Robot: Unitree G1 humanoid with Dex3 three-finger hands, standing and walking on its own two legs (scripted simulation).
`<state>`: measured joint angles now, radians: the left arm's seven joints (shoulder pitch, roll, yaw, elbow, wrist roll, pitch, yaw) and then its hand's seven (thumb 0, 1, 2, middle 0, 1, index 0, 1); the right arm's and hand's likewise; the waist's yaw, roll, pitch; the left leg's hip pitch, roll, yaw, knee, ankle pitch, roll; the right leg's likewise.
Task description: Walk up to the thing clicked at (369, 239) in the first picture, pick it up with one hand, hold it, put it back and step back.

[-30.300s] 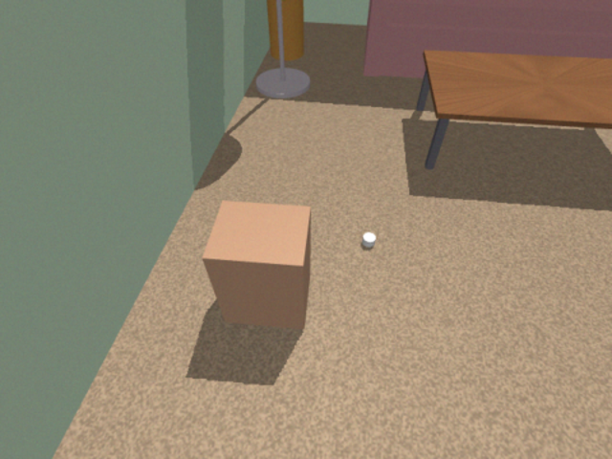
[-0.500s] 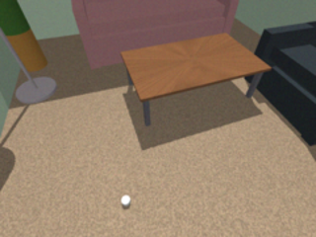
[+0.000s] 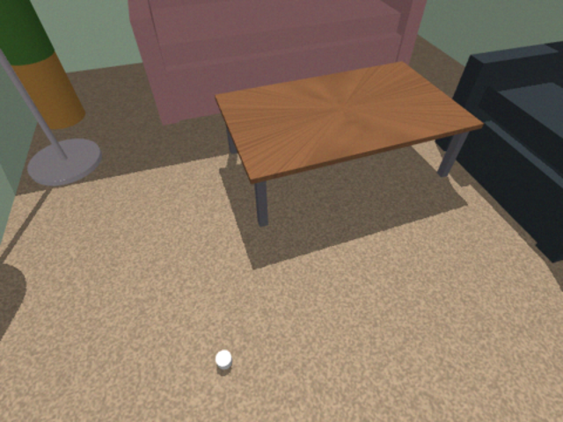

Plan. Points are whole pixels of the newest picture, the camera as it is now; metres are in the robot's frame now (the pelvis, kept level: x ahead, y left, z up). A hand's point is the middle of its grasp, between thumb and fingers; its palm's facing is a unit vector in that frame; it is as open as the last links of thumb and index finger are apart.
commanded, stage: stand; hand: left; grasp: from above
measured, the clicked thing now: (224, 359) +0.46 +0.22 -0.77
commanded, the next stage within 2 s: rise first in 0.22 s
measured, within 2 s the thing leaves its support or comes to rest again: neither
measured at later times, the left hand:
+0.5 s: hand out of the picture +0.13 +0.25 -0.16, palm faces +0.00 -0.95 -0.33, open 8.2 cm
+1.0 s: hand out of the picture +0.13 +0.26 -0.22, palm faces -0.14 -0.88 -0.45, open 13.5 cm
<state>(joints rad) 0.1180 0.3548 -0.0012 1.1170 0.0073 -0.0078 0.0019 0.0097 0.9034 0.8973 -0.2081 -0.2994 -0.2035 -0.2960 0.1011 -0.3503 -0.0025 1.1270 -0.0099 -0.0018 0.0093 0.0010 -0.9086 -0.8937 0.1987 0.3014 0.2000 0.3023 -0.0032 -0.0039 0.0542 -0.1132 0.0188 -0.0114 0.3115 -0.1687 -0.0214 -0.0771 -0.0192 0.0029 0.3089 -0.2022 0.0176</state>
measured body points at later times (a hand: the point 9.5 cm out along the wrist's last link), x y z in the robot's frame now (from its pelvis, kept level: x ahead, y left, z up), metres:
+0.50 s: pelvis -0.02 +0.00 -0.01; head +0.04 +0.00 +0.43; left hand +0.13 +0.30 -0.14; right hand +0.08 -0.28 -0.14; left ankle +0.00 +0.13 -0.75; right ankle -0.02 -0.13 -0.75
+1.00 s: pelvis -0.01 +0.01 -0.08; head +0.08 +0.03 +0.36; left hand +0.14 +0.31 -0.19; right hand +0.15 -0.24 -0.17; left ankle +0.00 +0.13 -0.75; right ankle -0.02 -0.13 -0.75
